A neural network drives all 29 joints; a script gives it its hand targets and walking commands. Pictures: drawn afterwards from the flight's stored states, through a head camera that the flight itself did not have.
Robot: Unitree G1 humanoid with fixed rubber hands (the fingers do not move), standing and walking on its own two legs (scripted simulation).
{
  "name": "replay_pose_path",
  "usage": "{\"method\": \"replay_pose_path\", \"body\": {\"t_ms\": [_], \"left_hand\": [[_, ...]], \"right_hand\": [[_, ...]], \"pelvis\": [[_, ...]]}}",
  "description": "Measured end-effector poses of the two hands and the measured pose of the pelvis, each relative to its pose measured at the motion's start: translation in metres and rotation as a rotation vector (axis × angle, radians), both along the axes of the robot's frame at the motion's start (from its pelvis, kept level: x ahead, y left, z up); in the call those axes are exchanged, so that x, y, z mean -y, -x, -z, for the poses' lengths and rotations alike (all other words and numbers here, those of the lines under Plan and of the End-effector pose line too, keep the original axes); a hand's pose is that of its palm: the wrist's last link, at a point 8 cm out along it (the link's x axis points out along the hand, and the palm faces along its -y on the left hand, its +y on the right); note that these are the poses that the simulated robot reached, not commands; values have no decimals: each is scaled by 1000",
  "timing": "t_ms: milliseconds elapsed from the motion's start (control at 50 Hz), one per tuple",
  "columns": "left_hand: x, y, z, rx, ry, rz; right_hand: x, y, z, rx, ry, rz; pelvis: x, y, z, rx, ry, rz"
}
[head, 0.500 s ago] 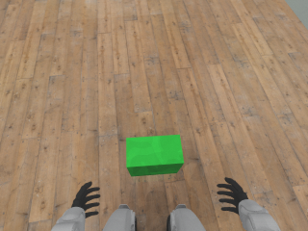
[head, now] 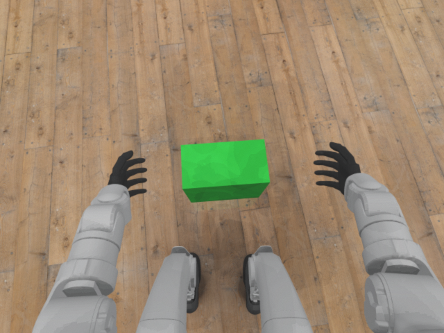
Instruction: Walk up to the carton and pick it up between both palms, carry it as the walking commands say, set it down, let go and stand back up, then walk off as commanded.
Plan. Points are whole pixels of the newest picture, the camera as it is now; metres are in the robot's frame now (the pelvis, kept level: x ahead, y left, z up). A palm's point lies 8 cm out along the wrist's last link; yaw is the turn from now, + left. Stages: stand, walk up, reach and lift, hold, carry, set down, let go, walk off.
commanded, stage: reach and lift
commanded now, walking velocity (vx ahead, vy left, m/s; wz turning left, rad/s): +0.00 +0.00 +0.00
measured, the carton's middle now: (224, 174) +0.51 -0.01 -0.55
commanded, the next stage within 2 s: none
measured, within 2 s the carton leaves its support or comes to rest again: neither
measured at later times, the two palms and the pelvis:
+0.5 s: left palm (123, 133) +0.49 +0.22 -0.13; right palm (328, 115) +0.52 -0.23 -0.12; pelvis +0.03 -0.01 -0.02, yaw +1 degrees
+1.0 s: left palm (139, 148) +0.49 +0.21 -0.23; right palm (315, 134) +0.52 -0.24 -0.23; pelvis +0.00 +0.00 -0.11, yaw +2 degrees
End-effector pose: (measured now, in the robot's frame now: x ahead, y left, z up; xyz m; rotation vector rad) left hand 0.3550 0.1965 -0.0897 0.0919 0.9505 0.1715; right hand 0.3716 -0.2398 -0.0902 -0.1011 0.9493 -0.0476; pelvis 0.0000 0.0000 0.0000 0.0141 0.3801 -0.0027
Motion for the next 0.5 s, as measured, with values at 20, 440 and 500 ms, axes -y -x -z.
{"method": "replay_pose_path", "body": {"t_ms": [20, 440, 500], "left_hand": [[0, -7, 2, 13, 0, -2], [-18, -123, 33, 276, 18, -44], [-19, -133, 37, 298, 17, -46]], "right_hand": [[1, -6, 1, 12, 1, 0], [-7, -142, 27, 273, -16, 17], [-8, -153, 30, 295, -15, 16]], "pelvis": [[1, 0, 1, -14, 0, 0], [9, -24, 22, -339, -1, -16], [8, -27, 25, -374, -1, -17]]}}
